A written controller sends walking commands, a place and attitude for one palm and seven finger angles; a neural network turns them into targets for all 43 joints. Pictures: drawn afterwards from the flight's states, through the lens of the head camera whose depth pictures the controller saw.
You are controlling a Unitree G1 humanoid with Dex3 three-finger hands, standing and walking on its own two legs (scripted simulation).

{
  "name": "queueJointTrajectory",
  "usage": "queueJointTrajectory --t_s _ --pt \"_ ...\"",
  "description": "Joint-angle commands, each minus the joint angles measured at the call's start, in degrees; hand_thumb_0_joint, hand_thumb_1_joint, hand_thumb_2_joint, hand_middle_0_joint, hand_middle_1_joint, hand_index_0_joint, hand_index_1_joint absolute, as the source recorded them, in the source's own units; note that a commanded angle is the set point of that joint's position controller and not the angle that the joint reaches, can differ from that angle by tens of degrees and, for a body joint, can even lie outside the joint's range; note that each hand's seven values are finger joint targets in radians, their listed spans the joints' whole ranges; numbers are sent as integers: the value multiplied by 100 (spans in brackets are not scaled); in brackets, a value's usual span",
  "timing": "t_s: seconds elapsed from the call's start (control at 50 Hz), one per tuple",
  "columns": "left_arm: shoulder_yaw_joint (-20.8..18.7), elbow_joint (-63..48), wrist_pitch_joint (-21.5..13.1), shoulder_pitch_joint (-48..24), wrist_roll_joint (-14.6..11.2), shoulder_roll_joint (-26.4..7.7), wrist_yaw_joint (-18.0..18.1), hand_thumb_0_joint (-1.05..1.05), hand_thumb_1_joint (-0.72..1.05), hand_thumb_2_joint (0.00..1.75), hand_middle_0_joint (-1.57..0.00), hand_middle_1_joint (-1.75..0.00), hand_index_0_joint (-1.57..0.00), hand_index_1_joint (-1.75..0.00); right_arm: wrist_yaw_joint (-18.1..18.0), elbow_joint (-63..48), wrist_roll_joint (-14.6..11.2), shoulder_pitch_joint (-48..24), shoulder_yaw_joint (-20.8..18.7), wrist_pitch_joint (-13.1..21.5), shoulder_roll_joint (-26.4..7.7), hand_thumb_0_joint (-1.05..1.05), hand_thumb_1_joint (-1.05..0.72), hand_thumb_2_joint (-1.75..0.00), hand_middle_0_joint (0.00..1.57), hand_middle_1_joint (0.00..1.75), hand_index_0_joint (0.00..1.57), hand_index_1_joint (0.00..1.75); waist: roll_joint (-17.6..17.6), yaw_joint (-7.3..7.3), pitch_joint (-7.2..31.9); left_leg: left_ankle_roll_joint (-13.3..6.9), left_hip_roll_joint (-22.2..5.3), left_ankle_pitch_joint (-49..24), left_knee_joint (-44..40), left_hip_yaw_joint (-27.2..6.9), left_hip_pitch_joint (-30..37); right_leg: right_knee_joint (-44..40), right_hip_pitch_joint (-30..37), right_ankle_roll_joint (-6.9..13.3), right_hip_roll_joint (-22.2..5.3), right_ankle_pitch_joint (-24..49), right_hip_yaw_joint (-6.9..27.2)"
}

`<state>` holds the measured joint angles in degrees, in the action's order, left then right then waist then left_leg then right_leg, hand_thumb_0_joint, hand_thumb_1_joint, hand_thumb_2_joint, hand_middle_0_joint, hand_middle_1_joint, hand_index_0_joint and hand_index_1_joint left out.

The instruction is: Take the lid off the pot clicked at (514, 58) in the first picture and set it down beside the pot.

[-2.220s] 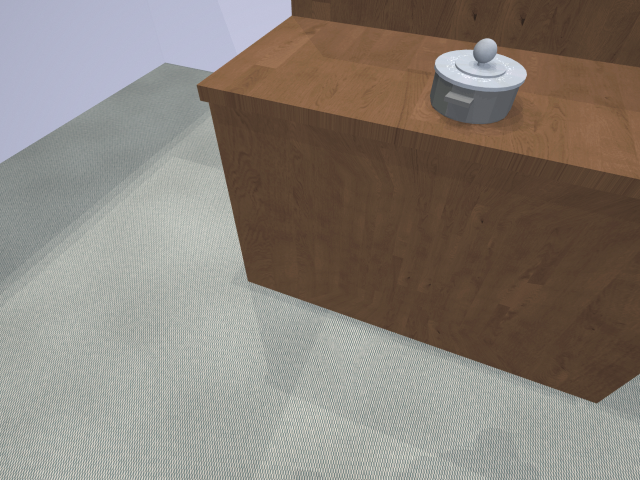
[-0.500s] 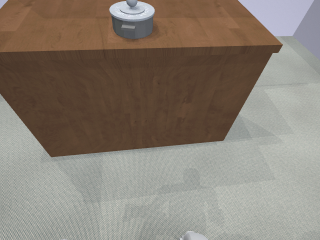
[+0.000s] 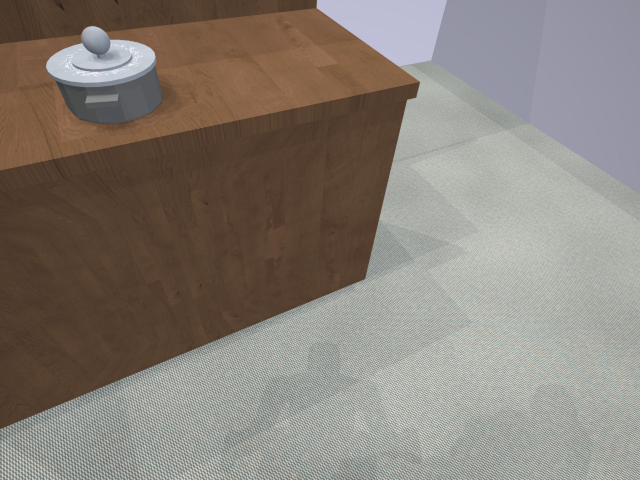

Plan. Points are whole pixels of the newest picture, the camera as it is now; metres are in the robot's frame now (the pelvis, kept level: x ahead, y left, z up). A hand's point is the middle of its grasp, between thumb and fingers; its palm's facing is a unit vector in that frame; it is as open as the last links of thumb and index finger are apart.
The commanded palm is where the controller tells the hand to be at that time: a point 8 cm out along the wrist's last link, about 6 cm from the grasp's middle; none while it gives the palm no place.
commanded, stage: walk to a spot facing it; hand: left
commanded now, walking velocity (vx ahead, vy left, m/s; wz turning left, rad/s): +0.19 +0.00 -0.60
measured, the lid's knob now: (96, 40) +0.77 +0.46 +0.18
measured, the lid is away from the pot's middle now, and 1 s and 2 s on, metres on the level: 0.00 0.00 0.00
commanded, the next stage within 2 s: turn to face it in 0.16 s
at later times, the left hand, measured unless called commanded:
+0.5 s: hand (274, 392) +0.28 +0.08 -0.15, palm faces -0.22 -0.96 -0.20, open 7.4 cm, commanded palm none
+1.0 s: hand (186, 468) +0.17 +0.19 -0.16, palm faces +0.20 -0.94 -0.27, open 7.4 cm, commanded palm none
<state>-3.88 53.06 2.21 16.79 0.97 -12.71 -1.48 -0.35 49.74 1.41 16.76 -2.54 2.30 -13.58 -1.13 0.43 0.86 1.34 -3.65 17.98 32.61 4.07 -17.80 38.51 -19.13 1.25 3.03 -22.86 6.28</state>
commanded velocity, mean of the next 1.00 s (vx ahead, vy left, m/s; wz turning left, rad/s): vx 0.00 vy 0.00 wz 0.32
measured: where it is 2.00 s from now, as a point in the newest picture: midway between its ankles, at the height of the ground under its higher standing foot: outside the picture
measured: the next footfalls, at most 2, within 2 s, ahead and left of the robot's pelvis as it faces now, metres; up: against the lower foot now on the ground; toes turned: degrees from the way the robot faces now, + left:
right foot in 0.36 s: +0.19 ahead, -0.17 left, +0.00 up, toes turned -19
left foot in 0.72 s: +0.18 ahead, +0.07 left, +0.00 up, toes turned +8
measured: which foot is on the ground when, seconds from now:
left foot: down 0.00-0.36, up 0.38-0.70, down 0.72-1.00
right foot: up 0.00-0.34, down 0.36-0.72, up 0.74-1.00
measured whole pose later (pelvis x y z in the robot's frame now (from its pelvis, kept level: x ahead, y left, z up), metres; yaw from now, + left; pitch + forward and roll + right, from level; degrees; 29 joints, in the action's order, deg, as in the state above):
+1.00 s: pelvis +0.14 -0.04 +0.01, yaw +8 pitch +1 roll -1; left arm -5.7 54.8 3.4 12.1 0.4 -14.9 1.2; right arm -0.7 53.7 1.4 13.8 -3.1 -1.0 -11.5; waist -0.7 0.7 -2.4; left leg -2.4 0.5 13.3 27.9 0.1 -15.4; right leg 55.1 -27.1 -4.8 -3.7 -22.9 -0.5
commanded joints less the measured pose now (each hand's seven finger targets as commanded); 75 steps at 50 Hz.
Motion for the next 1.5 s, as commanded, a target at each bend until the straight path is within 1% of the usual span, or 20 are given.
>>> queueJointTrajectory --t_s 0.0,0.08,0.22,0.3,0.32,0.34,0.36,0.4,0.48,0.64,0.66,0.7,0.72,0.84,1.08,1.1,1.14,1.26,1.38,1.48 --pt "-240 -874 -266 -996 88 -580 -135 0 90 90 -20 -30 -20 -30 -112 -33 65 933 -226 98 -1157 0 -90 -90 20 30 20 30 858 328 -729 -954 -2311 2868 -2806 -3041 828 2776 -2516 -78 -443 -307 -292" --pt "-163 -520 -122 -565 62 -291 -234 0 90 90 -20 -30 -20 -30 -170 57 -26 456 -49 181 -558 0 -90 -90 20 30 20 30 987 -13 -613 -663 -1455 -712 -2119 -463 987 2741 -2155 -326 -730 784 -658" --pt "-43 -676 -88 -1268 26 -77 -169 0 90 90 -20 -30 -20 -30 -144 422 7 885 -173 49 -640 0 -90 -90 20 30 20 30 1130 287 -510 -701 -1542 -3250 -1255 752 1394 683 -1334 -319 -591 685 -1304" --pt "-34 -320 -252 -434 64 -184 -26 0 90 90 -20 -30 -20 -30 -116 606 -27 790 -173 -27 -576 0 -90 -90 20 30 20 30 885 -97 23 -477 -1337 -3495 -93 740 962 -841 689 -100 -315 1523 -1441" --pt "-113 -75 -357 205 87 -560 58 0 90 90 -20 -30 -20 -30 -74 664 -78 877 -121 -17 -392 0 -90 -90 20 30 20 30 261 -392 535 -221 -1097 -2616 848 780 185 -1123 2141 32 -813 2457 -915" --pt "-235 121 -457 742 86 -1183 166 0 90 90 -20 -30 -20 -30 -65 595 -156 1072 -6 -6 110 0 -90 -90 20 30 20 30 -1371 -498 1387 72 -261 1148 2369 875 -1044 -1189 3452 647 -2589 4585 963" --pt "-161 161 -431 763 -49 -1250 195 0 90 90 -20 -30 -20 -30 -150 507 -163 884 -25 -91 -41 0 -90 -90 20 30 20 30 -773 -463 1314 -8 -232 1999 2806 -19 -682 -1325 2647 1049 -2875 5617 714" --pt "-82 100 -410 -87 -10 -934 286 0 90 90 -20 -30 -20 -30 -165 736 -128 836 -21 -243 42 0 -90 -90 20 30 20 30 -1134 -213 743 -14 -287 1653 3193 -380 -665 -1872 1547 1032 -2619 3808 502" --pt "-31 -122 -251 -1013 52 -566 379 0 90 90 -20 -30 -20 -30 -71 951 -60 950 -50 -433 208 0 -90 -90 20 30 20 30 -631 181 4 32 -320 896 2929 -98 -383 -2276 109 738 -2287 1818 -736" --pt "-180 -148 -178 -673 37 -641 373 0 90 90 -20 -30 -20 -30 42 533 -22 569 -110 -355 206 0 -90 -90 20 30 20 30 -608 69 106 26 -107 255 700 401 -73 -1504 402 472 -2370 1612 -1291" --pt "-180 -172 -131 -695 9 -564 367 0 90 90 -20 -30 -20 -30 54 492 -17 707 -138 -343 106 0 -90 -90 20 30 20 30 -184 183 125 -36 -150 -200 -16 244 446 -1012 20 261 -2263 1244 -1436" --pt "-116 -576 -45 -873 -57 -93 280 0 90 90 -20 -30 -20 -30 4 317 71 988 -345 -279 -827 0 -90 -90 20 30 20 30 2269 419 -255 -1113 -2020 -1480 -1814 -2851 650 1212 -1678 -533 -881 -1221 -1807" --pt "-114 -708 -52 -1161 16 -212 258 0 90 90 -20 -30 -20 -30 -41 318 85 962 -394 -281 -1005 0 -90 -90 20 30 20 30 1603 508 -160 -1505 -2206 -1088 -1909 -3156 464 2307 -1709 -428 -832 -1201 -1150" --pt "-174 -279 -98 -657 -22 -334 211 0 90 90 -20 -30 -20 -30 -129 139 -12 11 -281 -160 -719 0 -90 -90 20 30 20 30 751 92 263 -1092 -997 -3023 -1235 -1466 1271 2420 -1634 -598 -802 178 -669" --pt "-121 -371 -131 -133 -71 -543 290 0 90 90 -20 -30 -20 -30 -15 -107 -15 -658 -425 -405 -1095 0 -90 -90 20 30 20 30 950 -95 120 -1012 -676 -2226 -745 -2196 233 -414 443 -519 -331 479 -821" --pt "-142 -330 -180 152 -63 -635 309 0 90 90 -20 -30 -20 -30 2 -167 -52 -773 -418 -409 -1030 0 -90 -90 20 30 20 30 750 -262 199 -795 -472 -1811 -391 -2064 -153 -1298 1078 -511 -459 1041 -779" --pt "-261 -433 -268 269 64 -1483 353 0 90 90 -20 -30 -20 -30 44 -383 -87 -659 -315 -390 -347 0 -90 -90 20 30 20 30 -1810 -282 50 22 896 1537 1958 -623 -1770 -2420 1687 367 -2839 1741 1601" --pt "-102 -635 -296 -437 44 -802 361 0 90 90 -20 -30 -20 -30 175 -73 0 -677 -329 -544 -488 0 -90 -90 20 30 20 30 -855 34 -339 111 273 449 3570 -607 -1381 -2154 589 559 -1992 1776 -168" --pt "-154 -320 -267 235 88 -1063 343 0 90 90 -20 -30 -20 -30 148 -143 -56 -1229 -178 -521 -277 0 -90 -90 20 30 20 30 -863 -322 -141 125 316 856 1904 -209 -869 -1955 1179 756 -2191 2774 -377" --pt "-191 -149 -214 188 74 -1097 337 0 90 90 -20 -30 -20 -30 71 15 -97 -843 -108 -405 -200 0 -90 -90 20 30 20 30 -989 -197 243 17 457 436 209 30 167 -1413 1265 569 -2142 3424 -623"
